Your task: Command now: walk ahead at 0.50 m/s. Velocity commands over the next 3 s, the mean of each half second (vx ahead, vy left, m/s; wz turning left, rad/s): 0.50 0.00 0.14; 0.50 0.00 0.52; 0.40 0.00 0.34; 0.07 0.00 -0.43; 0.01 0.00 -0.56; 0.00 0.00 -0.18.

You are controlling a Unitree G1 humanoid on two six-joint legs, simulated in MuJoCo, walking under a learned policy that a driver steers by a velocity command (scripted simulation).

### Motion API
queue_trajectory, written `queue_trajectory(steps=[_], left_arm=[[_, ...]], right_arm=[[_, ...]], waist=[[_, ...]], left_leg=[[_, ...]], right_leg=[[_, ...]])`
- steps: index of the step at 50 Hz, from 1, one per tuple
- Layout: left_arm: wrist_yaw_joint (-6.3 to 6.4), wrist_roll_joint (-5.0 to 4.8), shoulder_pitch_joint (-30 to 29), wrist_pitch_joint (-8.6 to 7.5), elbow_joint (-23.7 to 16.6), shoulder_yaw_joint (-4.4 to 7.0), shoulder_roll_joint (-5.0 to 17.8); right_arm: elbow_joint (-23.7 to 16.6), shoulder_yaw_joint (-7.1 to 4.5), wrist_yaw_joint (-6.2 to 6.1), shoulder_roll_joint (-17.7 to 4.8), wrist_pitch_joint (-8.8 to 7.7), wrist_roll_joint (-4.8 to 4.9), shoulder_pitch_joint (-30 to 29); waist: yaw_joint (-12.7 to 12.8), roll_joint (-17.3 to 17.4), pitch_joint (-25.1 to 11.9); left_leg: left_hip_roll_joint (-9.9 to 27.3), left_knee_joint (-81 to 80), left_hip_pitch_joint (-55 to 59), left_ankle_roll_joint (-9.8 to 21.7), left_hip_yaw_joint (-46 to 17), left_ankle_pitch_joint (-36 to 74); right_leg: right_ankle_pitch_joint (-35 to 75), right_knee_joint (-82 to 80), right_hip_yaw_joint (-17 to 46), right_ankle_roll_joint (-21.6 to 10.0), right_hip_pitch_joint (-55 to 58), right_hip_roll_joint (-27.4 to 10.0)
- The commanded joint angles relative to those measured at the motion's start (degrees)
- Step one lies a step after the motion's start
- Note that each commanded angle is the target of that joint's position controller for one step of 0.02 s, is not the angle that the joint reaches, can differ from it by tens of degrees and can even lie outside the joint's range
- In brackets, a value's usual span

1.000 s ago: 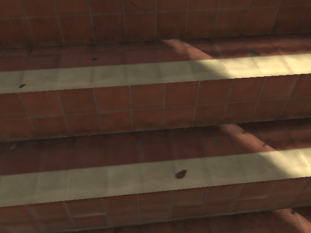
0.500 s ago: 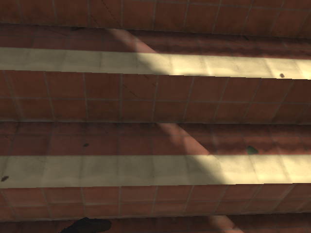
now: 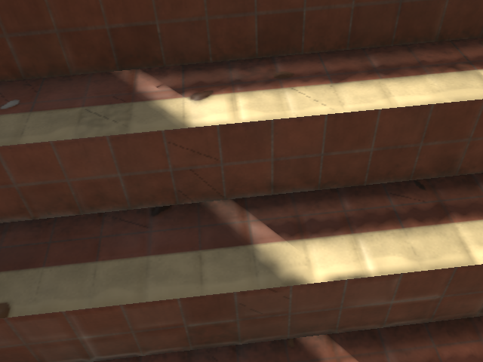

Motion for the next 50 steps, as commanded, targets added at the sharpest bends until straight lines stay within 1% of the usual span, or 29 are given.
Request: queue_trajectory(steps=[1, 3, 7, 8, 11, 13, 15, 17, 18, 20, 21, 22, 23, 24, 25, 26, 27, 28, 29, 31, 33, 36, 38, 42, 44, 46, 48, 49, 50], left_arm=[[-2.35, 0.0, -24.57, -2.33, -20.28, -1.22, -3.3], [-1.53, -0.48, -18.12, -1.47, -21.44, -2.4, -4.16], [0.55, -0.5, -15.62, -0.09, -20.8, -4.1, -2.91], [1.5, -0.96, -15.75, 0.91, -19.51, -3.96, -2.61], [2.69, -1.81, -22.43, 1.04, -22.23, -5.36, -4.06], [1.8, -1.94, -28.14, -0.13, -25.44, -5.93, -3.04], [1.38, -1.29, -39.25, -0.65, -30.33, -7.25, -3.46], [0.83, -1.43, -44.33, -0.9, -33.49, -7.5, -3.77], [0.23, -0.24, -51.25, -1.11, -36.33, -9.2, -6.16], [-0.59, -0.26, -50.85, -0.96, -37.56, -9.93, -6.81], [-0.98, -1.29, -48.4, -1.88, -37.18, -8.02, -4.03], [-0.04, -1.07, -39.33, -1.93, -34.64, -5.41, -1.02], [0.49, -0.6, -28.15, -1.42, -32.56, -1.93, 6.06], [0.57, -0.24, -16.85, -1.2, -29.19, 0.62, 11.72], [0.77, 2.43, -5.58, -0.74, -25.35, 2.76, 16.76], [2.4, 3.53, 3.99, 1.98, -20.34, 4.68, 20.0], [4.0, 3.24, 0.95, 3.04, -18.35, 3.86, 16.07], [4.11, 2.09, -7.71, 3.53, -15.73, 1.45, 8.77], [3.77, 2.85, -12.98, 3.07, -12.85, -0.26, 1.1], [2.85, 3.16, -16.48, 1.51, -6.83, -1.37, -5.85], [1.43, 3.28, -17.79, 0.88, -6.06, -0.53, -3.17], [1.2, 4.8, -17.55, 0.75, -6.75, -0.87, 1.33], [1.49, 3.6, -13.72, 0.42, -6.82, -1.25, 2.72], [2.68, 2.91, -2.09, 0.71, -6.74, -0.31, 7.27], [3.9, 2.44, 4.24, 0.9, -5.87, 0.53, 8.98], [6.15, 0.08, 4.68, 1.42, -5.14, 2.58, 13.53], [5.72, -1.24, 4.94, 1.76, -4.13, 2.28, 13.94], [5.38, -1.32, 5.91, 0.78, -3.72, 2.93, 17.42], [5.34, -0.82, 4.5, 1.08, -5.07, 3.93, 21.32]], right_arm=[[9.62, -1.27, -0.29, -0.12, 0.5, -0.36, 11.51], [14.61, 0.09, 0.92, 6.25, -0.75, -0.25, 12.89], [13.72, -0.54, 1.75, 1.3, -1.8, -1.3, 9.6], [14.56, -0.17, 1.77, 0.92, -1.93, -1.72, 12.94], [17.23, -0.42, 1.71, -1.18, -2.22, -0.42, 23.03], [17.12, -0.56, 1.0, -1.29, -2.3, 0.01, 27.56], [17.35, -0.86, -0.58, -1.63, -2.3, 1.53, 33.86], [17.25, -1.23, -2.06, -1.72, -1.64, 1.51, 37.86], [17.4, -2.62, -3.36, -3.84, -1.14, 2.79, 39.37], [18.2, -3.14, -4.63, -3.49, 0.33, 3.57, 39.59], [18.52, -3.0, -3.69, -4.59, -0.99, 3.5, 37.03], [20.4, -2.9, -2.93, -6.71, -2.09, 1.49, 39.71], [19.67, -4.44, -2.82, -11.92, -2.64, 1.35, 36.02], [17.01, -5.93, -3.13, -15.61, -3.35, 1.59, 28.0], [13.28, -5.74, -1.72, -11.87, -4.8, 0.86, 24.76], [11.46, -4.58, 0.57, -2.69, -6.26, 1.48, 20.07], [7.14, -4.96, 3.36, -0.62, -6.75, 1.2, 11.18], [-0.56, -3.49, 4.55, 5.58, -5.87, 2.55, 2.61], [-4.13, -2.18, 4.62, 7.0, -4.72, 2.48, 1.54], [-5.01, -1.99, 3.84, 4.72, -2.68, 2.91, 9.6], [-4.63, -0.45, 2.88, 6.39, -1.68, 3.52, 12.7], [-5.78, 0.3, 0.13, 4.84, 0.65, 3.86, 8.25], [-7.59, 0.57, -0.69, 4.25, 0.79, 3.51, 5.02], [-12.29, 0.93, 0.05, 0.94, -0.78, 3.85, -7.41], [-16.21, 1.46, 0.35, 1.37, -0.5, 5.0, -14.84], [-21.68, 4.1, 2.24, 3.89, 0.19, 4.18, -24.73], [-19.39, 2.8, 3.09, 0.76, 0.65, 5.49, -21.01], [-18.19, 1.16, 2.89, -0.43, 0.58, 3.96, -14.61], [-16.57, -1.51, 3.15, -6.28, 0.21, 3.27, -3.94]], waist=[[-2.17, 3.86, 6.18], [3.58, -1.19, 8.57], [7.53, -0.23, 8.98], [5.75, 0.36, 7.5], [1.07, 0.2, 9.97], [-1.17, 0.71, 9.59], [-4.92, 2.3, 8.63], [-6.93, 4.38, 7.46], [-8.75, 4.72, 8.23], [-6.27, 5.89, 4.93], [-2.1, 9.88, 0.55], [1.85, 17.13, -7.41], [9.01, 22.89, -10.2], [14.96, 21.67, -14.29], [15.45, 3.37, -22.38], [15.74, -15.11, -26.11], [14.04, -11.38, -22.01], [6.83, -11.49, -8.74], [1.85, -8.03, 1.55], [-6.32, -1.62, 8.32], [-9.77, -0.79, 8.88], [-9.56, -3.82, 10.28], [-8.27, -3.27, 11.27], [-0.94, -2.36, 7.62], [2.41, -5.78, 7.48], [3.31, -10.08, 6.73], [0.42, -5.58, 1.81], [-2.52, -14.33, -1.96], [-8.12, -20.36, -8.12]], left_leg=[[15.94, -47.8, 14.64, 5.59, -45.01, -13.73], [11.2, -46.39, 15.27, 0.02, -29.03, 0.34], [8.86, -52.93, 8.14, 0.47, -11.5, 15.13], [10.22, -53.89, 10.79, 3.05, -12.9, 16.52], [12.48, -56.48, 23.91, 3.19, -15.81, 15.62], [12.19, -57.67, 29.87, 2.69, -16.91, 15.7], [13.77, -64.26, 31.98, 4.71, -21.21, 12.41], [15.15, -66.09, 38.51, 6.06, -24.0, 14.77], [16.53, -74.04, 35.15, 6.8, -22.48, 21.5], [14.06, -74.72, 34.23, 5.7, -13.97, 42.25], [11.35, -72.01, 30.11, 6.2, -9.82, 73.05], [13.75, -64.45, 34.03, 7.51, -10.12, 110.82], [13.64, -53.54, 45.93, 6.15, -10.62, 125.24], [13.37, -42.02, 42.79, 6.06, -13.26, 126.89], [8.44, -23.5, 23.42, 5.91, -12.59, 108.3], [-3.29, -0.5, 4.08, 4.48, -17.44, 38.93], [-5.62, 32.53, -4.33, 2.52, -27.24, 29.71], [-3.93, 45.96, -14.41, 2.95, -25.51, 27.95], [-2.58, 51.33, -19.03, 4.55, -23.49, 28.17], [-0.28, 51.95, -20.16, 6.93, -21.41, 29.69], [0.58, 50.1, -21.3, 6.77, -21.7, 32.25], [-1.69, 60.84, -28.76, 2.59, -17.51, 34.26], [-1.37, 60.77, -35.23, 1.43, -17.12, 35.36], [1.02, 48.7, -44.52, -0.88, -11.13, 35.61], [4.33, 45.96, -48.75, -1.74, -9.59, 30.23], [9.67, 24.79, -32.14, -0.77, -2.21, 18.82], [2.34, 9.62, -3.86, 2.67, 8.89, 12.78], [-2.56, 11.97, 2.19, 3.82, 9.74, 4.3], [-6.6, 2.66, 5.77, 6.31, 7.19, -2.2]], right_leg=[[-6.22, 52.51, 9.09, -4.05, -37.31, 4.36], [-4.93, 52.73, 9.93, -5.93, -41.97, 4.3], [3.1, 46.46, 4.94, -1.6, -42.51, 3.77], [3.24, 57.34, 3.02, -0.01, -45.21, 4.96], [-2.56, 64.18, 3.22, 1.53, -62.4, 3.44], [-2.75, 58.75, 2.08, 2.47, -66.4, 1.46], [-4.61, 48.48, -7.87, 5.16, -66.61, -3.9], [-5.86, 45.16, -11.1, 7.33, -67.6, -7.21], [-12.43, 35.44, -13.3, 7.36, -58.92, -8.37], [-18.28, 16.23, -14.82, 4.63, -37.5, -6.74], [-21.44, 5.7, -21.53, 2.87, -16.05, -0.97], [-25.16, 8.46, -20.63, 0.54, -1.93, 3.8], [-34.48, -1.94, -13.87, -0.72, -1.06, 3.72], [-35.45, -8.75, -3.46, -1.72, 9.94, 0.29], [-29.16, -20.99, 21.5, -7.11, 28.22, -13.38], [-44.98, -51.79, 52.06, -13.2, 38.71, -23.33], [-55.99, -58.5, 61.76, -10.47, 29.09, -25.92], [-54.24, -55.6, 48.89, -6.42, 17.03, -24.14], [-49.46, -50.84, 33.95, -4.25, 5.19, -23.34], [-35.04, -48.06, 11.26, 3.43, -2.96, -19.06], [-20.15, -50.99, -3.5, 6.06, -4.15, -16.61], [-16.09, -58.11, -11.02, 2.29, -4.51, -17.33], [-13.73, -58.69, -14.63, 2.97, 0.18, -15.87], [-16.07, -60.9, -17.13, 2.27, 15.53, -16.46], [-16.0, -66.19, -14.43, 1.32, 23.34, -19.06], [-5.94, -79.52, -18.65, -0.16, 20.16, -19.68], [32.61, -73.52, -27.04, -1.15, 16.92, -15.64], [75.51, -64.69, -25.85, -3.43, 24.02, -18.47], [96.36, -52.36, -23.88, -3.06, 34.97, -18.88]])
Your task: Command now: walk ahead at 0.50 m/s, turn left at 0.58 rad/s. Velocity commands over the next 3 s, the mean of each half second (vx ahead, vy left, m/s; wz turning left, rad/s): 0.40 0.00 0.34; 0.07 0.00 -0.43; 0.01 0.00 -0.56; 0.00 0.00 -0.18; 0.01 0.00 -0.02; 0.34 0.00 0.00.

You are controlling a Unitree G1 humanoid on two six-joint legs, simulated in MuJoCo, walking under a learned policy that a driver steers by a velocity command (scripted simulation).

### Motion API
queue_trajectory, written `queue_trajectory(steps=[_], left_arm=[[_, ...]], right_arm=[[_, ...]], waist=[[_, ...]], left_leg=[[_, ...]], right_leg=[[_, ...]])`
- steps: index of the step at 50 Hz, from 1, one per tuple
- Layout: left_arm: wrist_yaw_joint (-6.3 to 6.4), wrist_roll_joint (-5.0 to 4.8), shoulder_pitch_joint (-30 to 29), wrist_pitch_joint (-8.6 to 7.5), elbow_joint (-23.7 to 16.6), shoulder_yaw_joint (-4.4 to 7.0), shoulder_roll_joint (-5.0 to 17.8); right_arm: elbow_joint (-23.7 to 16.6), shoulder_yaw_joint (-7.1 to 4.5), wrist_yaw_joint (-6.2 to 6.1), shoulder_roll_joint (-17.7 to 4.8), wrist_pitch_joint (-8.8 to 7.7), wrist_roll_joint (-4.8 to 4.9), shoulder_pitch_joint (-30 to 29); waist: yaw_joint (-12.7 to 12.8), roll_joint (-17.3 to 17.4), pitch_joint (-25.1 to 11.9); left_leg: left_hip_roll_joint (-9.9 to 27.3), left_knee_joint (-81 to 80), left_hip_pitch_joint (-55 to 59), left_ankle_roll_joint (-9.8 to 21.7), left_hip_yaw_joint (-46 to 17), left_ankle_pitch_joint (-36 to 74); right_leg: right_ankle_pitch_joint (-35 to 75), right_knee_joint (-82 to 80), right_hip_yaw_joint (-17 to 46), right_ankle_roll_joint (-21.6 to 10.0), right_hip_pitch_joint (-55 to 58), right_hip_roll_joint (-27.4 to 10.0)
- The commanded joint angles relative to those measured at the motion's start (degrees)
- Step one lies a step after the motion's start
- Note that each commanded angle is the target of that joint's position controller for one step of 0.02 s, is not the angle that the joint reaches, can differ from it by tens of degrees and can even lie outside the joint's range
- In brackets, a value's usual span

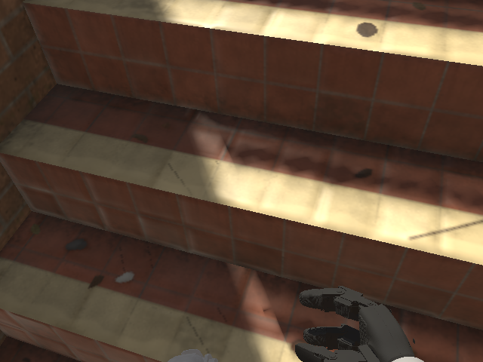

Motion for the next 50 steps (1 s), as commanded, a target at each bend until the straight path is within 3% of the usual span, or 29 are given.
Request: queue_trajectory(steps=[1, 2, 3, 4, 6, 7, 9, 11, 16, 19, 22, 25, 26, 27, 28, 29, 30, 31, 32, 33, 34, 36, 38, 40, 42, 45, 46, 48, 50], left_arm=[[0.24, 0.36, -0.18, -1.17, -3.86, 4.45, 21.81], [-1.38, 0.03, -4.99, -3.19, -9.12, 4.65, 19.55], [-3.48, 0.36, -10.4, -4.92, -10.76, 3.89, 12.9], [-5.7, 0.54, -13.15, -5.66, -11.44, 4.6, 9.12], [-5.72, 1.87, -27.44, -5.25, -23.68, 1.61, 1.19], [-5.69, 3.26, -27.75, -4.88, -26.15, -0.04, -1.78], [-5.6, 3.1, -18.46, -5.29, -26.0, -2.5, -4.36], [-4.38, 1.77, -16.15, -4.89, -26.21, -3.23, -2.28], [-2.5, -0.69, -23.26, -3.41, -27.15, -5.34, -6.62], [-0.92, -1.4, -35.92, -3.22, -29.55, -6.72, -6.85], [-0.95, -1.44, -34.61, -3.32, -28.04, -7.09, -9.21], [-1.2, -0.4, -32.59, -2.15, -24.24, -3.78, -1.74], [-1.58, -0.58, -29.84, -1.25, -22.94, -3.61, 0.33], [-3.18, -0.21, -24.29, -0.36, -20.44, -2.59, 1.75], [-5.08, 0.83, -20.33, -0.52, -19.06, -1.47, 5.36], [-5.97, 1.86, -11.85, 0.11, -16.54, -0.2, 8.57], [-5.16, 3.95, -7.22, 2.56, -13.75, 0.54, 10.6], [-2.29, 7.38, -15.66, 3.64, -15.52, 0.92, 10.34], [-1.45, 5.44, -16.2, 2.83, -13.77, -0.33, 4.28], [-0.28, 2.22, -16.84, 2.11, -12.94, -0.8, -0.28], [-0.53, 0.74, -17.57, 1.25, -12.27, -0.46, -0.45], [-1.34, 1.22, -21.65, 1.57, -13.1, -0.2, -0.84], [-1.49, 1.31, -20.68, 2.06, -14.81, -0.18, 0.31], [-1.22, 1.37, -16.96, 2.83, -16.32, 0.59, 3.4], [-0.07, 1.97, -13.44, 3.39, -18.84, 1.9, 6.86], [2.22, 0.35, -13.72, 6.03, -24.22, 3.61, 9.42], [1.83, 0.57, -14.54, 5.7, -26.43, 4.11, 9.88], [1.71, 1.34, -20.19, 4.28, -28.97, 4.39, 12.6], [0.83, 0.92, -20.26, 3.93, -29.89, 4.07, 10.3]], right_arm=[[-2.94, -7.62, 0.46, -15.3, -0.7, -2.73, 14.13], [0.55, -10.76, -1.08, -22.51, 1.0, -2.64, 25.52], [2.96, -13.21, -3.36, -29.09, 2.45, -3.16, 26.45], [5.03, -11.44, -4.0, -24.43, 2.11, -4.49, 25.21], [10.73, -8.34, -2.56, -12.05, 0.11, -3.88, 23.65], [13.72, -7.64, -1.93, -8.68, -0.94, -3.36, 22.28], [14.74, -6.92, -0.55, -5.51, -1.67, -3.89, 18.54], [13.99, -6.81, 0.02, -5.82, -1.97, -4.47, 16.86], [20.31, -5.34, -0.62, -5.06, -0.61, -4.78, 26.14], [21.7, -4.87, -4.14, -5.74, 0.56, -4.1, 32.03], [23.85, -4.37, -6.95, -5.97, 0.93, -5.07, 30.24], [24.08, -5.41, -7.97, -9.65, 0.17, -1.86, 28.16], [24.2, -6.16, -8.01, -14.64, -1.11, -2.51, 31.4], [24.53, -6.46, -8.54, -16.02, -1.23, -2.7, 29.94], [21.7, -7.11, -9.05, -17.62, -0.94, -3.24, 26.26], [17.28, -8.43, -9.44, -19.89, -1.5, -3.9, 22.59], [12.24, -8.38, -8.43, -19.25, -2.56, -3.53, 14.59], [10.08, -8.29, -6.29, -11.93, -2.43, -2.38, 11.37], [9.34, -7.2, -3.16, -6.87, -3.18, -0.87, 17.82], [7.9, -6.97, -1.8, -6.57, -3.34, -1.59, 19.43], [6.68, -6.89, -1.37, -6.4, -3.81, -2.67, 21.02], [5.69, -5.81, -1.33, -4.48, -4.12, -3.36, 22.46], [3.95, -5.28, -1.62, -4.25, -4.39, -3.0, 21.1], [0.63, -4.8, -3.08, -4.92, -5.04, -4.34, 16.5], [-1.25, -5.31, -4.23, -7.41, -5.2, -3.66, 14.43], [-4.62, -3.87, -5.82, -5.94, -3.72, -2.72, 9.07], [-3.69, -4.61, -6.03, -7.15, -2.59, -1.7, 8.66], [-1.61, -7.24, -6.26, -11.33, -1.09, -1.23, 18.08], [-0.9, -9.05, -6.81, -13.03, -1.76, -1.08, 19.93]], waist=[[-14.82, -19.02, -16.95], [-16.86, -4.09, -22.42], [-14.09, 13.16, -27.05], [-10.24, 8.73, -26.25], [-5.28, 4.2, -4.9], [-1.86, 0.41, -0.69], [3.73, -1.54, 1.16], [5.68, -0.49, 2.29], [1.17, 5.88, 4.94], [-5.38, 8.86, 6.53], [-2.65, 7.22, -3.71], [0.29, 9.56, -14.56], [0.44, 16.83, -12.97], [2.82, 17.26, -11.5], [4.76, 14.06, -11.44], [7.28, 6.01, -15.16], [9.83, -12.8, -14.01], [4.72, -21.16, -6.8], [-0.89, -11.69, 0.86], [-3.78, -5.12, 7.54], [-7.37, 1.49, 10.28], [-9.3, 4.04, 8.22], [-9.37, 3.78, 6.43], [-7.18, -0.74, 3.06], [-4.96, -4.34, -1.8], [-2.42, -8.0, -5.36], [-1.26, -7.45, -6.22], [-5.59, -12.89, -8.55], [-6.58, -10.6, -5.1]], left_leg=[[-9.17, -20.61, 39.72, 6.19, -6.91, -11.47], [1.91, -38.46, 58.2, 11.88, -38.71, -14.17], [9.51, -70.61, 67.8, 14.96, -73.38, -34.85], [12.58, -76.71, 63.46, 7.1, -78.05, -31.76], [8.21, -66.32, 45.27, -0.74, -57.2, -27.21], [4.6, -62.48, 41.72, -3.73, -48.26, -20.61], [-1.25, -58.64, 40.61, -7.1, -32.83, -5.86], [-1.89, -59.68, 38.55, -7.68, -26.25, 3.45], [-0.43, -64.14, 37.39, -12.2, -20.57, 13.16], [2.66, -73.19, 38.33, -8.87, -19.76, 23.55], [4.53, -72.75, 53.33, -7.21, -14.13, 50.77], [3.42, -70.93, 56.57, -7.16, -2.7, 112.56], [8.19, -68.86, 64.97, -3.23, -6.36, 128.0], [13.65, -63.6, 75.12, -0.74, -9.68, 143.04], [12.33, -55.18, 79.42, -1.88, -8.16, 150.86], [11.67, -44.86, 68.14, -2.84, -9.92, 136.13], [0.93, -23.78, 50.91, -4.19, -8.8, 78.67], [-14.14, 14.5, 34.48, -11.72, -18.46, 16.19], [-13.61, 24.12, 25.88, -9.21, -27.39, 9.74], [-13.13, 30.0, 18.08, -8.62, -26.18, 4.0], [-10.29, 24.9, 15.71, -5.73, -22.11, 6.06], [-7.64, 25.43, 15.85, -5.22, -20.56, 8.99], [-6.32, 21.49, 14.76, -6.35, -17.38, 14.56], [-5.0, 12.16, 12.78, -8.69, -14.0, 17.85], [-4.56, 7.34, 10.52, -11.22, -13.7, 20.06], [-6.53, -22.24, 23.09, -14.51, -8.98, 8.31], [-7.75, -28.74, 31.78, -14.53, -6.14, 5.53], [-6.51, -35.03, 41.28, -12.54, -10.55, 8.75], [-6.11, -57.61, 46.48, -9.53, -12.37, 14.95]], right_leg=[[107.42, 28.56, 5.6, -13.19, 2.06, -9.03], [83.93, 47.96, 10.3, -10.2, -20.72, -3.91], [11.88, 76.7, 17.53, -5.96, -40.1, 11.98], [8.04, 103.48, 32.01, -6.31, -46.31, 12.08], [9.07, 120.56, 30.66, -10.74, -61.7, 10.0], [9.16, 123.88, 30.09, -12.33, -65.79, 8.83], [12.52, 123.06, 30.01, -13.73, -69.74, 7.2], [12.73, 120.52, 26.85, -11.79, -73.05, 6.8], [14.04, 132.0, 25.62, -9.76, -87.46, 11.33], [14.24, 119.3, 17.3, -5.91, -89.13, 13.3], [11.51, 112.8, 17.79, -6.49, -80.86, 12.33], [-3.86, 83.11, 7.45, -10.26, -44.67, 17.09], [-22.13, 72.54, 7.29, -10.67, -45.13, 17.62], [-30.78, 65.85, 10.24, -10.91, -45.88, 17.74], [-22.69, 61.86, 16.35, -13.48, -44.76, 17.21], [-15.62, 56.66, 27.78, -16.83, -30.29, 14.16], [-9.5, 32.2, 50.1, -21.62, -20.81, 7.17], [-3.79, 14.7, 77.39, -29.3, -27.89, 0.99], [-9.6, 18.05, 71.32, -25.36, -35.02, 2.3], [-12.21, 23.84, 60.43, -22.9, -38.15, 3.27], [-15.8, 26.32, 51.28, -18.06, -40.65, 7.25], [-14.75, 26.75, 44.86, -15.09, -41.11, 9.23], [-4.09, 26.0, 42.0, -15.68, -38.75, 9.56], [11.31, 25.8, 40.31, -15.9, -32.49, 10.75], [18.88, 27.27, 43.36, -17.31, -23.85, 9.23], [21.5, 24.24, 42.51, -15.56, -21.31, 9.96], [22.83, 22.66, 41.24, -14.62, -23.69, 8.78], [25.69, 23.21, 47.36, -15.11, -22.97, 4.21], [31.58, 29.15, 44.31, -11.68, -16.88, 7.74]])
Over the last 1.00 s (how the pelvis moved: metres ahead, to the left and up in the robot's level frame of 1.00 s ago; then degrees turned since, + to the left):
0.43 0.02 0.34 21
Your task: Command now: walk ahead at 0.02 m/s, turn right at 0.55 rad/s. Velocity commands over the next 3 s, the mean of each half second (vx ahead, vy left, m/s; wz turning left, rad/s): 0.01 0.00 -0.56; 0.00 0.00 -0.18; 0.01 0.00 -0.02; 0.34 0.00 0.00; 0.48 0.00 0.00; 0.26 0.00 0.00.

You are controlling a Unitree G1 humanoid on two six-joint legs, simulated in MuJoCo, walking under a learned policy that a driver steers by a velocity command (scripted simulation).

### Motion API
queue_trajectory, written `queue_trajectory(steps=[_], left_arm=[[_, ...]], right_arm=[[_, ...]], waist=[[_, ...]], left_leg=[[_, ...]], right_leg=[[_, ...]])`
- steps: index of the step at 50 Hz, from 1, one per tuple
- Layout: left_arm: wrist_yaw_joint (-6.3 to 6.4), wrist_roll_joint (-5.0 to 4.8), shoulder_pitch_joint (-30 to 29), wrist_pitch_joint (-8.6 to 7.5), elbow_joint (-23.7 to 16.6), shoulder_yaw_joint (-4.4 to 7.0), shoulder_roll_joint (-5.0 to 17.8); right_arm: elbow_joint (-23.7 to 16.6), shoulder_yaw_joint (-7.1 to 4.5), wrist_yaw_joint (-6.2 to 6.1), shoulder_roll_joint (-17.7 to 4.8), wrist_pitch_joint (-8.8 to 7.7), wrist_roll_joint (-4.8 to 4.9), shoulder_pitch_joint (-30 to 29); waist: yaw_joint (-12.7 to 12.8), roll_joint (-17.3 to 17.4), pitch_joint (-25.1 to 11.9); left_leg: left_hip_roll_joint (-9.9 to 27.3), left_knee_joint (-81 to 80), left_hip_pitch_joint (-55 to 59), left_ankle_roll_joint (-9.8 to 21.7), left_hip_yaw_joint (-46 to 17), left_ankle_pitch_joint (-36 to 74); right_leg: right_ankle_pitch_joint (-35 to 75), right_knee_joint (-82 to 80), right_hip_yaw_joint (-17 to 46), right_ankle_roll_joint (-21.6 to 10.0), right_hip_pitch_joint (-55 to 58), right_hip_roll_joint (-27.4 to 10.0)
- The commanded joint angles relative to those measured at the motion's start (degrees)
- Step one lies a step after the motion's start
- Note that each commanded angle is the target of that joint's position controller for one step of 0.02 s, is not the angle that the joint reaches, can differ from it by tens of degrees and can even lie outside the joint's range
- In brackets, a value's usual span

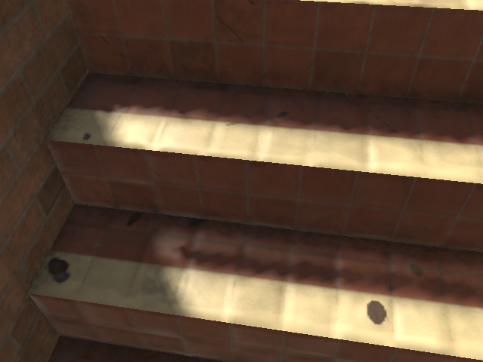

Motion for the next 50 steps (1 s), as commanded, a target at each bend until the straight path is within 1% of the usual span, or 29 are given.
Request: queue_trajectory(steps=[1, 2, 3, 4, 5, 6, 8, 9, 15, 19, 22, 23, 24, 25, 26, 27, 28, 30, 34, 38, 39, 41, 43, 44, 45, 46, 47, 48, 50], left_arm=[[-1.16, -0.28, -6.31, -1.97, -6.53, 1.12, 4.25], [-1.62, -0.09, -6.65, -2.72, -6.54, 1.03, 2.77], [-2.79, -0.37, 0.92, -4.45, -4.74, 0.74, 0.24], [-3.5, -1.75, 3.63, -5.06, -2.76, 1.38, 3.37], [-3.49, -2.71, 0.89, -4.33, -2.65, 2.06, 5.58], [-2.59, -2.32, -3.33, -2.64, -4.74, 1.58, 3.8], [-2.07, -0.98, -4.67, -0.8, -8.83, 0.48, 3.76], [-2.31, -0.48, -5.27, -0.77, -9.53, 0.07, 3.81], [-1.15, -1.45, -11.54, -0.78, -12.03, -3.13, 0.53], [-0.6, -2.06, -8.3, -0.14, -10.77, -1.35, 3.12], [-0.7, -1.88, -7.43, -0.2, -7.99, 0.26, 4.11], [-0.83, -1.88, -5.33, -0.17, -7.68, 1.28, 6.18], [-0.46, -0.3, -0.7, 0.14, -8.66, 2.81, 12.28], [-0.83, 2.47, 0.9, -0.44, -10.97, 2.09, 11.73], [-1.04, 3.21, 0.09, -0.88, -11.44, 1.48, 10.04], [-0.78, 2.12, -2.1, -0.85, -10.22, 1.14, 9.35], [-0.55, 0.2, -4.61, -0.72, -10.1, 1.07, 8.27], [0.43, -0.22, -7.28, -0.13, -9.66, -0.29, 6.8], [0.4, 0.83, -7.14, -1.06, -9.23, -1.55, 3.31], [0.17, -0.57, -8.29, -0.58, -7.82, -1.21, 2.65], [0.06, -0.26, -4.83, -0.68, -7.09, -1.03, 1.85], [0.32, 0.57, -3.29, -0.62, -5.82, -1.19, 0.99], [-0.52, -0.75, 0.21, -1.44, -3.11, -1.3, -0.92], [-1.12, -1.42, 2.42, -2.21, -1.32, -1.13, -0.97], [-2.35, -1.18, 8.11, -3.06, 1.33, -0.86, -1.5], [-2.19, -1.39, 5.22, -3.18, 2.61, -0.42, 0.7], [-1.75, -1.6, 0.02, -2.87, 2.22, 0.05, 2.63], [-1.61, -2.39, -3.11, -2.7, 1.37, 0.07, 2.0], [-1.43, -2.01, -1.29, -2.3, 2.85, -0.19, 0.2]], right_arm=[[-2.03, -5.7, -1.14, -10.35, -0.79, 0.42, 4.89], [-1.89, -6.38, -1.26, -12.55, -0.73, -1.06, 6.48], [-2.9, -6.68, -1.66, -12.67, 0.67, -2.74, 10.06], [-5.63, -6.86, -1.87, -12.36, 1.44, -4.03, 8.13], [-8.01, -6.03, -2.28, -9.43, 2.09, -4.31, 5.29], [-8.57, -5.78, -3.7, -8.85, 3.04, -4.28, 1.2], [-8.63, -4.84, -5.28, -8.52, 3.6, -1.9, -3.07], [-8.84, -4.61, -5.59, -8.37, 3.62, -1.99, -3.18], [-7.65, -6.48, -3.75, -12.25, 3.23, -1.76, -1.04], [-7.8, -8.08, -1.63, -15.23, 1.59, -3.08, -2.53], [-4.24, -7.14, -0.97, -11.15, 3.17, -0.89, 2.48], [-3.37, -6.91, -0.42, -9.99, 2.83, -0.94, 2.6], [-5.9, -5.75, 0.31, -7.17, 1.15, -1.87, -0.61], [-5.2, -5.13, 0.32, -6.07, -0.05, -0.61, -3.22], [-3.21, -5.86, 0.7, -7.29, -0.42, 1.41, -3.18], [-2.43, -5.92, 0.93, -6.67, -0.07, 1.88, -2.43], [-2.83, -5.69, 0.59, -6.02, 0.24, 0.84, -3.16], [-6.48, -4.45, 0.1, -4.95, 0.98, -0.64, -5.01], [-3.83, -4.37, -0.17, -5.2, 1.25, -0.18, 2.1], [-3.56, -2.63, -0.5, -2.13, 2.92, -1.59, -0.65], [-3.08, -2.89, -0.41, -2.06, 3.23, -0.83, -3.14], [1.03, -4.03, -0.84, -3.29, 3.51, -0.17, 3.66], [4.24, -4.53, -0.3, -5.09, 2.4, -1.25, 4.4], [4.4, -4.82, 0.15, -7.47, 1.64, -2.17, 5.96], [3.81, -4.13, 0.51, -5.36, 1.5, -2.18, 2.87], [3.81, -4.06, 1.06, -3.24, 1.63, -1.84, 1.87], [5.18, -4.03, 1.41, -2.47, 1.61, -1.43, 3.44], [6.04, -4.46, 0.95, -3.98, 1.46, -1.47, 4.54], [7.56, -4.67, 0.19, -4.75, 1.15, -1.53, 4.22]], waist=[[-5.09, -7.08, -6.32], [-4.95, 0.29, -7.45], [-3.31, 14.97, -11.9], [-3.09, 12.75, -13.75], [-3.71, 6.68, -10.08], [-0.95, 6.16, -5.53], [1.36, 5.41, 0.65], [0.79, 4.08, 1.82], [-2.31, 8.78, -2.44], [-3.42, 10.38, -6.66], [-5.93, 3.87, -2.14], [-5.09, 0.26, -3.07], [-2.6, -13.13, -8.12], [1.67, -15.15, -14.58], [2.02, -8.08, -13.38], [-0.07, -5.15, -8.7], [-1.81, 0.01, -3.49], [-3.27, -1.14, 0.63], [-3.82, -3.09, -1.61], [-3.51, -7.05, 1.49], [-0.78, -8.06, 1.05], [-1.64, -12.88, 0.15], [-0.14, -7.65, 1.98], [-0.09, 0.49, -1.44], [3.0, 7.87, -4.48], [0.22, 9.17, -3.17], [-2.32, 5.73, -1.1], [-2.83, 3.69, -0.23], [-2.02, 3.94, 0.37]], left_leg=[[1.91, -26.67, 20.12, 3.56, -1.38, 11.59], [9.41, -24.93, 33.05, 6.33, -7.77, 40.22], [22.03, -21.28, 47.49, 17.04, -22.55, 70.49], [29.09, -22.79, 42.12, 23.49, -30.28, 60.06], [26.66, -23.68, 35.12, 23.58, -26.88, 43.35], [21.65, -23.0, 27.74, 20.43, -22.46, 31.23], [16.12, -25.16, 16.42, 17.57, -12.07, 12.63], [14.57, -25.61, 14.04, 17.15, -9.03, 9.99], [13.37, -28.3, 16.31, 16.05, 0.52, 6.13], [22.67, -27.18, 18.28, 16.41, -2.5, 11.38], [17.1, -15.61, 21.3, 10.74, 2.58, 9.17], [14.53, -6.51, 14.91, 8.22, 5.37, 4.47], [8.32, 11.05, -4.03, 1.47, 7.7, -11.99], [3.23, 29.78, -9.76, -2.45, 1.74, -19.61], [3.99, 44.07, -12.25, -3.89, -2.5, -17.29], [4.44, 53.51, -15.93, -4.18, -3.59, -15.25], [5.24, 51.35, -17.69, -3.92, -4.49, -10.98], [3.75, 53.9, -17.27, -3.96, -4.3, -2.58], [2.45, 52.96, -11.26, -3.99, -5.23, 4.08], [3.05, 11.22, 3.66, -1.93, 3.69, -4.69], [2.12, 3.18, 8.03, -1.23, 6.45, -10.6], [3.13, -9.46, 14.32, 0.95, 3.46, -8.97], [5.16, -26.32, 17.98, 3.47, -0.17, 11.03], [9.63, -24.57, 25.03, 5.1, -5.41, 35.5], [10.91, -20.63, 32.3, 8.61, -4.34, 44.73], [9.17, -21.32, 28.09, 10.28, -3.36, 32.29], [7.47, -23.67, 25.77, 10.45, -3.2, 22.14], [7.69, -25.21, 25.58, 10.46, -3.97, 18.89], [7.42, -26.49, 25.68, 10.46, -3.89, 15.47]], right_leg=[[43.95, 3.74, 4.65, -5.62, 5.95, -4.96], [23.25, 16.32, 0.96, -3.36, -7.08, -2.16], [-10.63, 30.73, -0.16, 0.74, -23.59, 6.59], [-16.47, 45.65, -1.86, 5.27, -27.02, 4.44], [-14.36, 55.57, -3.29, 7.58, -29.26, 1.52], [-9.65, 66.92, -2.17, 8.74, -31.15, -1.4], [-0.03, 67.94, -6.31, 9.67, -31.14, -2.77], [4.36, 66.39, -8.66, 9.66, -30.38, -2.94], [6.27, 29.87, -15.54, 7.25, -19.59, -8.5], [2.55, 19.08, -16.31, 2.95, -9.86, -10.01], [6.06, -6.26, -21.07, -0.83, -6.51, -4.36], [15.25, -8.35, -14.45, -2.66, 1.34, -7.79], [48.36, -9.23, 5.2, -9.49, 18.98, -20.59], [44.66, -15.42, 19.19, -20.66, 18.39, -28.95], [36.9, -17.01, 18.87, -21.94, 15.06, -28.63], [30.74, -16.63, 14.9, -19.27, 12.14, -26.6], [20.93, -16.49, 9.27, -15.28, 10.72, -22.25], [16.36, -16.08, 4.76, -13.5, 6.54, -18.3], [23.15, -15.46, -1.76, -13.91, 7.07, -17.06], [14.99, -16.7, -10.73, -10.28, 0.65, -11.25], [15.32, -18.2, -8.64, -11.0, 0.46, -13.26], [21.1, -15.5, -3.78, -11.71, 2.52, -17.13], [23.06, -9.58, -6.4, -7.73, 4.11, -13.35], [19.57, -5.64, -9.14, -4.42, 1.64, -10.75], [10.43, -10.25, -7.31, -1.94, -2.67, -11.79], [9.64, -13.11, -8.85, -0.41, -1.26, -10.82], [9.67, -12.56, -9.91, -0.23, -0.42, -9.96], [9.41, -11.37, -10.32, -0.04, -0.46, -9.83], [8.57, -12.36, -10.55, -0.05, -0.2, -10.05]])
Over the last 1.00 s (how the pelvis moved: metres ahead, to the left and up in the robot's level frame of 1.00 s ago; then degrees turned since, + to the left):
0.38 0.11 0.38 -8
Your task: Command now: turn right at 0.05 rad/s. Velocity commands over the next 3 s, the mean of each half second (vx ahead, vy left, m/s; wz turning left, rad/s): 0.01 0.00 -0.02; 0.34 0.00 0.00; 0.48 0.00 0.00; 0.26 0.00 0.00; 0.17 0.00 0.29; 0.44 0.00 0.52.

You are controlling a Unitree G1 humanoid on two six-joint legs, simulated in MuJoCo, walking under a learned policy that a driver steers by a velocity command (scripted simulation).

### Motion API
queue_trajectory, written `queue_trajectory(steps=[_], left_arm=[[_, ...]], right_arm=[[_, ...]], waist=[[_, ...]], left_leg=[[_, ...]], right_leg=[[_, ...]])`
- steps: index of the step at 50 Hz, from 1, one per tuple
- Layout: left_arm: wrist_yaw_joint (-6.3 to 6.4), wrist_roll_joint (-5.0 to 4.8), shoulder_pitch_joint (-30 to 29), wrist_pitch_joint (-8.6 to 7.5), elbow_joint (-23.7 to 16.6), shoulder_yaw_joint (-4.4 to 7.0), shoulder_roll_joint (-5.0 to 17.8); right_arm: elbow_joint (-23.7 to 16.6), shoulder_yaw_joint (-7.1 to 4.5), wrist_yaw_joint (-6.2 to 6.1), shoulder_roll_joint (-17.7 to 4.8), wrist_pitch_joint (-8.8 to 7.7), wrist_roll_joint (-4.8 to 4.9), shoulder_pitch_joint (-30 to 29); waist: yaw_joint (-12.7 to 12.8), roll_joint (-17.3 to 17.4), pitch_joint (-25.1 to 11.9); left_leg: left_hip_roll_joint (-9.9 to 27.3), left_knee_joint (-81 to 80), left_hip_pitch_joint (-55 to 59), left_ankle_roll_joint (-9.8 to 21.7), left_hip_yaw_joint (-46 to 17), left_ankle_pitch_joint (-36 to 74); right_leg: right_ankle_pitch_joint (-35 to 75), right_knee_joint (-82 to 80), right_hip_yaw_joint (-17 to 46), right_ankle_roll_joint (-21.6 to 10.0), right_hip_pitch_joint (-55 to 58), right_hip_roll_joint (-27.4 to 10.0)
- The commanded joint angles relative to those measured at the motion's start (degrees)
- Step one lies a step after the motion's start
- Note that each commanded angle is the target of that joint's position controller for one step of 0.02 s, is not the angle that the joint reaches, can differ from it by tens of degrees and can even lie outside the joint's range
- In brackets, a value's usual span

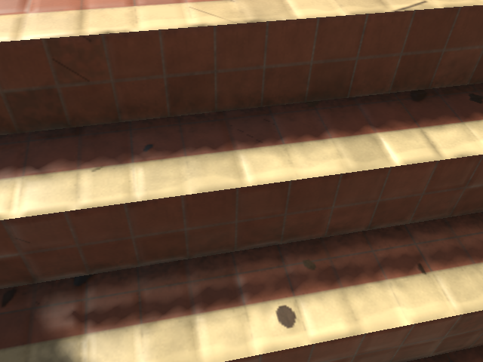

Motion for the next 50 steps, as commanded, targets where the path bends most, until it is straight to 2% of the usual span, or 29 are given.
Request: queue_trajectory(steps=[1, 5, 7, 10, 12, 22, 24, 26, 29, 30, 31, 33, 34, 35, 36, 37, 38, 39, 40, 41, 42, 43, 44, 45, 46, 47, 48, 49, 50], left_arm=[[0.34, -0.05, -0.83, -0.72, -1.94, 1.93, 5.03], [0.46, -0.16, 1.91, -0.8, 0.72, 2.16, 4.26], [0.04, -0.18, 2.86, -0.84, 1.94, 2.11, 4.38], [0.1, -0.1, 3.79, -1.01, 3.3, 2.05, 5.05], [0.6, -0.5, 4.35, -0.99, 4.22, 2.16, 5.76], [1.27, -0.66, 6.45, -1.04, 7.16, 2.47, 6.67], [1.2, -0.88, 6.83, -1.13, 7.61, 2.81, 7.15], [1.08, -0.96, 5.13, -1.78, 6.97, 2.74, 7.09], [0.45, -0.79, 2.67, -3.18, 6.19, 2.03, 6.08], [-0.16, -0.22, 2.49, -3.44, 5.87, 1.7, 5.83], [-0.61, -0.33, 3.37, -3.69, 5.9, 1.51, 5.54], [-1.19, -0.51, 5.31, -4.28, 6.31, 1.71, 7.31], [-1.28, -0.38, 5.85, -4.58, 6.19, 1.94, 8.49], [-0.9, -0.7, 8.32, -4.59, 6.69, 2.98, 11.2], [-0.57, -0.06, 13.41, -4.03, 8.36, 4.38, 14.61], [-0.14, 0.77, 19.89, -2.93, 9.86, 5.61, 16.72], [0.26, 2.42, 27.27, -2.44, 12.4, 5.53, 15.26], [1.14, 4.72, 28.32, -2.26, 13.23, 4.71, 14.05], [1.39, 5.23, 22.89, -2.86, 12.67, 3.5, 12.83], [0.8, 5.37, 20.74, -3.43, 12.98, 2.23, 9.57], [-0.1, 5.09, 20.82, -3.93, 13.49, 1.46, 7.52], [-0.86, 4.84, 18.12, -3.94, 14.34, 0.19, 4.24], [-0.86, 4.34, 13.42, -3.77, 13.43, -0.6, 3.48], [-0.61, 3.0, 5.85, -3.82, 11.59, -0.92, 4.7], [-0.73, 1.67, 0.16, -3.85, 9.98, -0.9, 7.74], [-0.11, 0.35, 1.0, -5.07, 10.19, -1.61, 6.89], [0.7, -1.28, 3.04, -5.56, 12.07, -1.13, 10.54], [0.95, -3.01, 10.07, -5.82, 14.15, 0.03, 14.96], [0.5, -1.49, 14.65, -5.25, 15.81, 1.4, 19.88]], right_arm=[[-1.21, -1.23, -0.75, -4.84, -1.14, -0.01, -0.43], [0.46, -1.23, -1.32, -4.56, -0.85, 0.02, -0.18], [1.2, -1.49, -1.16, -5.27, -0.86, 0.62, 0.01], [1.78, -1.43, -1.15, -5.22, -0.67, 0.54, -0.53], [2.5, -1.55, -1.41, -5.67, -0.54, 0.39, -0.47], [5.67, -1.44, -1.24, -5.69, -0.54, 0.51, 0.41], [6.5, -2.38, -1.47, -8.43, -0.29, 1.32, 1.42], [6.27, -3.35, -1.8, -11.2, 0.01, 1.77, 1.3], [5.78, -3.92, -1.88, -12.45, 0.04, 1.53, 1.06], [5.71, -3.76, -1.41, -12.08, 0.13, 0.9, 1.18], [5.33, -3.61, -1.18, -12.05, 0.08, 1.09, -0.64], [4.26, -2.73, -0.22, -11.0, -1.01, 1.9, -3.91], [3.92, -2.13, 0.13, -9.71, -1.65, 2.19, -4.33], [4.21, -1.38, 0.45, -8.7, -2.37, 1.94, -4.49], [4.45, -0.49, 1.09, -6.52, -3.35, 1.74, -4.56], [5.07, 0.07, 1.68, -5.68, -4.75, 1.55, -4.44], [5.76, -0.19, 2.35, -6.54, -5.96, 2.4, -6.17], [4.64, -0.07, 2.93, -4.5, -7.07, 4.04, -9.57], [-1.0, 1.67, 3.17, 0.53, -7.65, 4.96, -14.74], [-7.29, 3.51, 3.33, 3.32, -8.43, 5.02, -19.79], [-11.13, 4.28, 4.08, 3.08, -9.02, 4.1, -21.01], [-14.18, 5.18, 4.69, 2.98, -9.08, 3.59, -21.94], [-16.98, 6.71, 5.64, 4.35, -8.97, 3.5, -20.76], [-19.4, 7.93, 6.53, 4.22, -8.56, 3.22, -18.49], [-21.55, 8.61, 6.38, 1.96, -7.29, 3.12, -18.91], [-22.92, 9.09, 5.58, 0.14, -5.8, 3.01, -21.36], [-24.02, 10.31, 4.86, 0.87, -6.01, 1.95, -21.14], [-24.5, 8.95, 3.71, -1.56, -6.86, 1.42, -21.77], [-19.99, 6.01, 3.89, -6.88, -6.75, 0.78, -13.54]], waist=[[0.26, 5.41, -0.15], [0.34, 3.73, 0.32], [0.21, 2.94, 0.41], [0.07, 1.83, 1.61], [0.08, 1.22, 2.62], [0.04, 1.57, 2.33], [-0.21, 3.07, 2.06], [-0.67, 5.84, 4.65], [-1.24, 7.53, 6.08], [-1.41, 7.54, 5.76], [-0.04, 7.55, 5.8], [1.59, 4.75, 5.9], [1.62, 1.92, 5.37], [2.87, -2.19, 4.37], [4.08, -7.76, 1.86], [6.47, -11.58, -0.41], [9.83, -8.93, -2.8], [9.98, -4.95, -1.27], [7.08, -6.6, 2.99], [6.25, -2.79, 3.98], [4.73, 4.34, 3.58], [3.57, 5.69, 4.98], [0.16, 4.23, 6.84], [-4.52, 3.57, 7.93], [-7.34, 1.66, 7.97], [-6.33, -1.42, 7.63], [-8.3, -3.83, 1.34], [-9.0, -5.4, -4.46], [-10.8, -5.94, -13.22]], left_leg=[[6.34, -7.5, 5.94, 7.04, -7.45, 19.13], [6.11, -9.1, 6.38, 6.79, -7.58, 15.78], [5.79, -9.17, 7.64, 6.69, -8.06, 14.41], [5.73, -9.61, 7.28, 6.65, -8.04, 13.57], [5.61, -10.02, 6.68, 6.14, -7.84, 12.4], [4.43, -10.16, 8.06, 5.67, -6.25, 17.25], [4.74, -11.34, 8.09, 8.0, -7.83, 1.27], [8.99, -14.54, 6.07, 11.21, -14.11, -15.63], [13.8, -16.01, 3.26, 14.16, -20.24, -19.73], [13.39, -15.47, 2.02, 14.55, -19.82, -16.36], [12.68, -14.44, 0.4, 14.39, -17.86, -14.8], [9.44, -11.02, -3.36, 13.49, -12.43, -9.82], [6.75, -7.39, -5.86, 12.39, -8.58, -4.08], [3.97, -0.44, -9.67, 11.16, -3.94, 1.58], [0.43, 9.95, -15.35, 8.96, 0.52, 6.69], [-1.54, 22.07, -24.34, 6.52, 1.83, 4.2], [-4.18, 47.88, -33.24, 3.42, -0.45, -5.18], [-6.44, 81.83, -49.11, 1.59, -8.1, -10.18], [-4.46, 107.25, -65.54, 1.82, -14.05, -13.08], [-3.46, 119.54, -77.27, 3.04, -15.4, -13.4], [-2.7, 118.7, -82.72, 3.82, -15.77, -13.19], [-2.67, 121.11, -85.21, 4.79, -15.25, -15.44], [-1.38, 115.29, -81.16, 5.62, -13.65, -16.05], [0.86, 101.46, -69.82, 5.67, -10.89, -12.52], [2.41, 85.99, -54.98, 4.61, -5.07, -3.76], [2.58, 76.21, -41.02, 3.32, 1.61, 3.31], [1.8, 66.01, -18.5, 5.01, 9.34, 1.52], [-0.55, 61.18, -8.98, 5.73, 9.23, -6.21], [-5.87, 59.31, -6.97, 6.25, 13.16, -13.06]], right_leg=[[4.43, -6.35, 4.33, -1.11, -3.89, -4.05], [4.7, -6.81, 3.97, -1.14, -4.41, -4.04], [2.5, -6.44, 3.55, -0.85, -5.18, -3.44], [2.33, -6.84, 3.5, -0.78, -5.66, -3.63], [2.99, -8.19, 3.61, -0.44, -5.43, -3.78], [7.81, -9.34, 3.71, -0.98, -3.55, -4.07], [-2.66, -6.42, 1.27, -2.28, -5.63, -1.95], [-7.05, -2.09, -0.83, -3.37, -11.68, -1.0], [-4.06, 3.06, -3.49, -3.91, -14.91, -0.96], [-2.98, 2.39, -3.75, -4.85, -13.97, -1.12], [-2.85, 0.75, -4.26, -5.77, -12.51, -1.09], [-2.55, -3.09, -2.64, -7.93, -7.1, -1.08], [-1.74, -6.02, 0.4, -8.8, -3.17, -2.32], [-0.99, -10.21, 5.91, -10.58, 1.94, -5.78], [-0.11, -15.4, 14.07, -13.21, 10.05, -10.09], [1.32, -20.83, 24.02, -17.55, 19.63, -15.5], [6.77, -24.35, 33.57, -21.89, 26.81, -21.53], [17.07, -22.54, 34.24, -24.03, 32.9, -25.44], [26.64, -18.99, 27.58, -20.87, 33.33, -26.03], [29.02, -16.65, 20.64, -17.03, 35.79, -24.25], [22.57, -15.15, 16.02, -13.51, 37.9, -21.03], [21.11, -16.42, 12.59, -11.06, 33.5, -19.33], [18.13, -19.44, 7.84, -8.87, 23.55, -17.07], [12.78, -25.09, 1.03, -6.91, 7.18, -13.8], [9.92, -31.16, -6.78, -6.46, -11.65, -9.62], [13.58, -38.1, -9.27, -9.29, -24.17, -7.53], [40.69, -45.57, -9.29, -12.03, -29.3, -8.16], [77.66, -37.3, -7.67, -12.74, -19.95, -9.39], [117.93, -26.1, -7.74, -13.93, -3.14, -11.65]])
Over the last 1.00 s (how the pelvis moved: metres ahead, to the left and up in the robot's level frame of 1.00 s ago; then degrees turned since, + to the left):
0.04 0.02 0.01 -19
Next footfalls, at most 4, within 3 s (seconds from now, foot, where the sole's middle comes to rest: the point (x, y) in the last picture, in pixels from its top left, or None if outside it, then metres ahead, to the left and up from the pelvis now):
1.04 left None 0.24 0.13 -0.56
1.64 right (343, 284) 0.55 -0.19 -0.36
2.52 left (214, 154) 0.72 0.08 -0.15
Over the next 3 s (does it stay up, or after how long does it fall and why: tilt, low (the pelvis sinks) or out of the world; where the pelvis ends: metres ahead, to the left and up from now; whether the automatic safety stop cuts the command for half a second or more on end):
stays up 0.83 0.04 0.65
